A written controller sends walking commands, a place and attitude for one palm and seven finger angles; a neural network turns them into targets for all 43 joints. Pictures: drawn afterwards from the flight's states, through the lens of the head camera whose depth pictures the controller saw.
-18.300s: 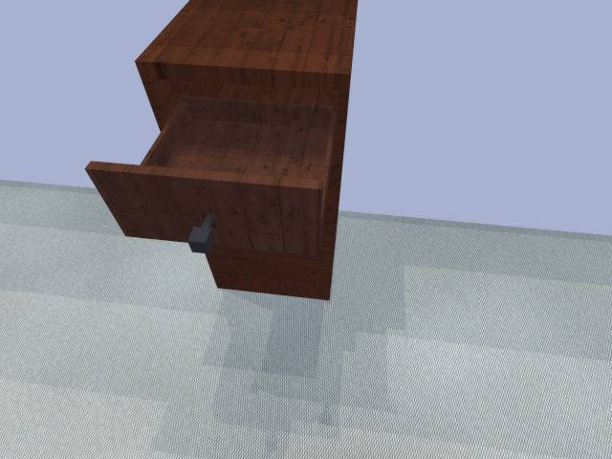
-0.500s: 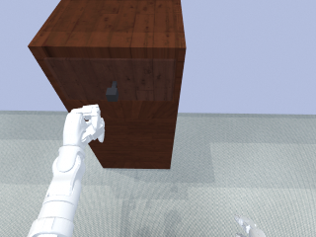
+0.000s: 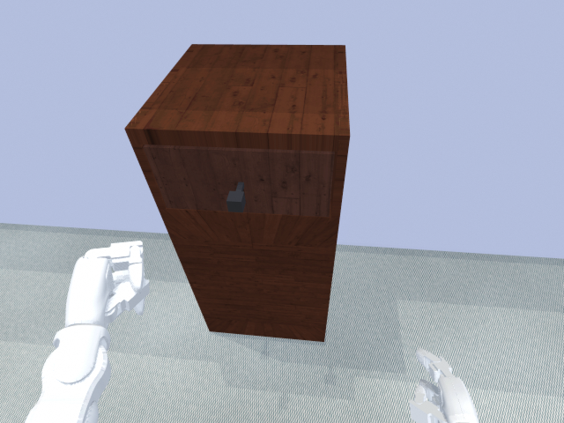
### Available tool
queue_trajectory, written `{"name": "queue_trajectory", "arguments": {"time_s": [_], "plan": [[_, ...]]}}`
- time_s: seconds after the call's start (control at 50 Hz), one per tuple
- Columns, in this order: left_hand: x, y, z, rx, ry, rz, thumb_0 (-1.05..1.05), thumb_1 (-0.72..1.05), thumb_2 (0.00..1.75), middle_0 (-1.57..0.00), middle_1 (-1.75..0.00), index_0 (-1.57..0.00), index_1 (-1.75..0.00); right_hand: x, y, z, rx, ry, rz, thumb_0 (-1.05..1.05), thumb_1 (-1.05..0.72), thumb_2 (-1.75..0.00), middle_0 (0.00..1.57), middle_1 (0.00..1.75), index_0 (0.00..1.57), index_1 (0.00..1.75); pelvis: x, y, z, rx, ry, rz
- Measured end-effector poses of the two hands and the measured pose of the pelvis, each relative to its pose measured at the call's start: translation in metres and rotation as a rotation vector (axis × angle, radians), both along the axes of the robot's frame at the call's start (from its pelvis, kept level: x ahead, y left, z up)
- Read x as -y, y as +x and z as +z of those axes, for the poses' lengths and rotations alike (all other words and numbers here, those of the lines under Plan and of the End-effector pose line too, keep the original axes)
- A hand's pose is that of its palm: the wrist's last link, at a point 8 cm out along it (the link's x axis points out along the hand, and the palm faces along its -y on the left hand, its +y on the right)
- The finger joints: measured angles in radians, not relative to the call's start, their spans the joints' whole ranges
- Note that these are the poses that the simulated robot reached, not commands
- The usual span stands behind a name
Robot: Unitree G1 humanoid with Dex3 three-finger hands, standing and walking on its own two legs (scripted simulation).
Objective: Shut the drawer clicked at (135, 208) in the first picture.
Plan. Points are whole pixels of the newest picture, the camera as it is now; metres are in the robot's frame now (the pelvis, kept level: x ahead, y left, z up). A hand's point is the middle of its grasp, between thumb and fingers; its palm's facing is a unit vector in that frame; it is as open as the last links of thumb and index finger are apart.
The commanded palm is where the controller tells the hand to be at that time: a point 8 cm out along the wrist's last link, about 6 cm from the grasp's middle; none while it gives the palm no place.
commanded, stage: draw the hand back to the body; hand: left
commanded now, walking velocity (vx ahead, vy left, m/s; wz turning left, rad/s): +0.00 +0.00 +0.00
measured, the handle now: (238, 195) +0.55 +0.15 -0.01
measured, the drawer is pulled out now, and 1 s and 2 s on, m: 0.00 0.00 0.00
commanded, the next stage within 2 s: step back with the hand held close in 0.54 s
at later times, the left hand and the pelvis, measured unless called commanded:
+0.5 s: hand (52, 317) +0.18 +0.25 +0.16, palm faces +0.42 -0.82 -0.39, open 3.2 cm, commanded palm +0.13 +0.29 +0.18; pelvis +0.00 +0.01 +0.00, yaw +0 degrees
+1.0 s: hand (54, 324) +0.18 +0.26 +0.15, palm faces +0.28 -0.82 -0.49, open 3.2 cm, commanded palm +0.12 +0.30 +0.18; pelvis -0.02 +0.03 +0.00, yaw -1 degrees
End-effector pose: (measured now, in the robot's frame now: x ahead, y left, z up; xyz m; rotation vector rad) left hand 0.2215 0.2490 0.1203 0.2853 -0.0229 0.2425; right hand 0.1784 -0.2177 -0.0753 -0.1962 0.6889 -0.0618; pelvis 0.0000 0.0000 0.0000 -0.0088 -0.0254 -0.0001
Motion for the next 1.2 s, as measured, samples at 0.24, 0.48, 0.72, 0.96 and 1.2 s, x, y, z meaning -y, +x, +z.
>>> {"name": "queue_trajectory", "arguments": {"time_s": [0.24,0.48,0.72,0.96,1.2], "plan": [[-0.022,-0.048,0.036,0.076,0.096,0.077,0.01,0.89,0.90,-1.40,-1.60,-1.40,-1.60,-0.011,0.003,0.001,0.020,0.020,0.028,0.01,-0.90,-0.90,0.20,0.30,0.20,0.30,-0.004,0.005,0.003,0.032,-0.004,-0.002],[-0.041,-0.085,0.061,0.136,0.190,0.155,0.01,0.89,0.90,-1.40,-1.60,-1.40,-1.60,-0.010,0.001,0.000,0.035,0.004,0.022,0.01,-0.90,-0.90,0.20,0.30,0.20,0.30,-0.009,0.004,0.002,0.038,-0.008,0.001],[-0.043,-0.078,0.064,0.170,0.195,0.124,0.01,0.89,0.90,-1.40,-1.60,-1.40,-1.60,-0.013,-0.003,0.004,0.049,-0.003,0.015,0.01,-0.90,-0.90,0.20,0.30,0.20,0.30,-0.011,0.002,0.002,0.034,-0.011,-0.006],[-0.047,-0.074,0.054,0.089,0.264,0.014,0.01,0.89,0.90,-1.40,-1.60,-1.40,-1.60,0.007,-0.036,-0.001,-0.057,-0.046,-0.108,0.01,-0.90,-0.90,0.20,0.30,0.20,0.30,-0.024,-0.014,0.001,-0.039,-0.002,-0.025],[-0.056,-0.110,0.059,0.161,0.300,0.051,0.01,0.89,0.90,-1.40,-1.60,-1.40,-1.60,-0.003,-0.061,-0.001,-0.038,-0.061,-0.096,0.01,-0.90,-0.90,0.20,0.30,0.20,0.30,-0.026,-0.044,-0.006,-0.028,0.010,-0.026]]}}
